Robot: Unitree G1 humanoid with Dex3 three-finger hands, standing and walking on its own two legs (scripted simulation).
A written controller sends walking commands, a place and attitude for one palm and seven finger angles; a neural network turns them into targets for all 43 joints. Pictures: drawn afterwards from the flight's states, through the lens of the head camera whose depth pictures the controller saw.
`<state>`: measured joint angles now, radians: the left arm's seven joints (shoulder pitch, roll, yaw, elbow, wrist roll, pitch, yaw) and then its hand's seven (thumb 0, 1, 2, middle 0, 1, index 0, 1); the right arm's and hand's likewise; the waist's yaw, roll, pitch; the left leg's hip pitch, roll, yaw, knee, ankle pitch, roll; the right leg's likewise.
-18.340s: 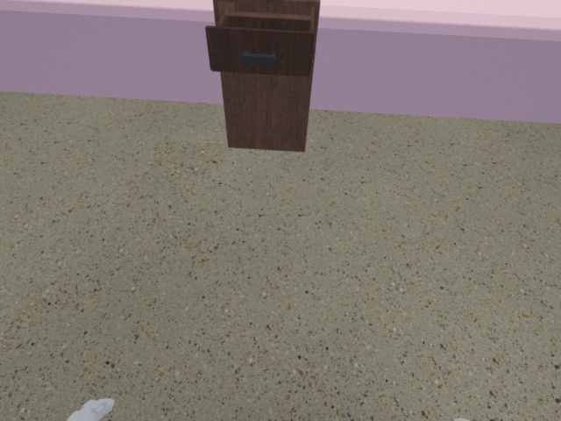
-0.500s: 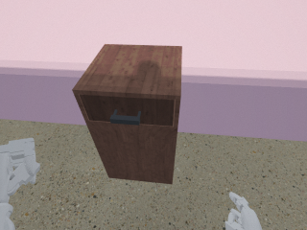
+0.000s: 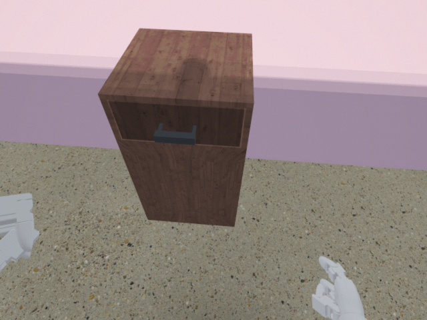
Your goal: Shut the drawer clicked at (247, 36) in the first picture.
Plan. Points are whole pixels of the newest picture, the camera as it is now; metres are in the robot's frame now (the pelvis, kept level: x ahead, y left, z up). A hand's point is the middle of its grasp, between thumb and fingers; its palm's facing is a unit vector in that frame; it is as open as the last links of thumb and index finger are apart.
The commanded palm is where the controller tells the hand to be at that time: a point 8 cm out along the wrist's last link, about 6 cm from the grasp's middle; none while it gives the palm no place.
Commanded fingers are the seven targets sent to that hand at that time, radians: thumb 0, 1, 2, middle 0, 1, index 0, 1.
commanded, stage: step back with the hand held close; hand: left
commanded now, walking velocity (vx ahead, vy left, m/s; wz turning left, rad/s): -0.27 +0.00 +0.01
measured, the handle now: (176, 132) +0.64 +0.16 -0.08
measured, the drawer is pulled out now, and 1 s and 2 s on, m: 0.00 0.00 0.00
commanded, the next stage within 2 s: stop stepping back and stand still in 0.76 s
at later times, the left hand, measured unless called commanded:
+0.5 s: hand (13, 287) +0.13 +0.24 +0.16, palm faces +0.36 -0.78 -0.51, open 3.3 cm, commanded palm +0.05 +0.28 +0.18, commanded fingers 0.00 0.90 0.90 -1.40 -1.60 -1.40 -1.60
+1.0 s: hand out of the picture +0.04 +0.22 +0.17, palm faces +0.28 -0.86 -0.43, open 3.3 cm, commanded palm -0.02 +0.27 +0.18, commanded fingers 0.00 0.90 0.90 -1.40 -1.60 -1.40 -1.60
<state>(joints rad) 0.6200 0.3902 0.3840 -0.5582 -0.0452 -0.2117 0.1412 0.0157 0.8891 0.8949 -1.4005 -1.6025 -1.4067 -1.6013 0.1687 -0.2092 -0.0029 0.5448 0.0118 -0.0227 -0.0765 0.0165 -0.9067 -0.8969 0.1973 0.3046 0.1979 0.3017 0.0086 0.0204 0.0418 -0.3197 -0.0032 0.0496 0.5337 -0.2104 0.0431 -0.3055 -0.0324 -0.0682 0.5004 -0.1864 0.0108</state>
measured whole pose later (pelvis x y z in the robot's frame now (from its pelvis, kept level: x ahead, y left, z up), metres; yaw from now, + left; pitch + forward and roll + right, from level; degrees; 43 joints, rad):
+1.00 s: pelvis -0.16 +0.00 +0.00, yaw -1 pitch +2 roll -2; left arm 0.65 0.42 0.37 -0.71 -0.05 -0.23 0.13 0.02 0.89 0.90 -1.40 -1.60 -1.41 -1.60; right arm 0.18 -0.14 0.02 0.57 -0.01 -0.14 -0.02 0.02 -0.91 -0.90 0.20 0.30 0.20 0.30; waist 0.01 -0.05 0.05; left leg -0.39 0.05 0.03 0.47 -0.11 0.02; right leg -0.38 0.05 0.00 0.80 -0.46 0.02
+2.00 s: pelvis -0.23 -0.01 +0.00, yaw +2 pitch -2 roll -1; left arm 0.33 0.21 0.05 0.83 0.02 0.06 0.04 0.02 0.90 0.89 -1.06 -1.31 -1.06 -1.27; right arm 0.24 -0.18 0.02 0.90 -0.02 0.02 0.00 0.01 -0.91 -0.90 0.20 0.30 0.20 0.30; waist 0.00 -0.06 0.05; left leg -0.33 0.01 0.00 0.59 -0.23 0.01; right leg -0.23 -0.02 -0.08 0.57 -0.31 0.00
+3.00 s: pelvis -0.21 -0.03 +0.00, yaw +2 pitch -2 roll +0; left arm 0.31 0.11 0.03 1.13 0.00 0.00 0.04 0.01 0.91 0.90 -0.20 -0.30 -0.20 -0.30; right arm 0.32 -0.10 -0.02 1.13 -0.01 0.01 -0.04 0.01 -0.91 -0.90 0.19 0.30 0.19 0.30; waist 0.00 0.01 0.06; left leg -0.25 0.03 0.00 0.47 -0.18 -0.02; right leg -0.16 0.01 -0.07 0.47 -0.27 -0.03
